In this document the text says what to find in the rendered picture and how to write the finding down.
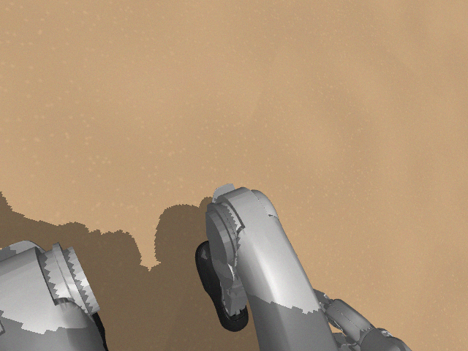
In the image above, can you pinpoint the right robot arm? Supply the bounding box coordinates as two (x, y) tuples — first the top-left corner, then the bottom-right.
(361, 328), (412, 351)

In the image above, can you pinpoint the right robot hand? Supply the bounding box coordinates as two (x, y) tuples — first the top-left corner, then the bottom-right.
(313, 289), (375, 351)

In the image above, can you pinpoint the right robot foot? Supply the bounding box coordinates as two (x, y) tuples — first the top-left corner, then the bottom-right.
(195, 241), (249, 332)

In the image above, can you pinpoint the left robot foot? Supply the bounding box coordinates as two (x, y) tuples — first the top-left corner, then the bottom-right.
(92, 312), (108, 351)

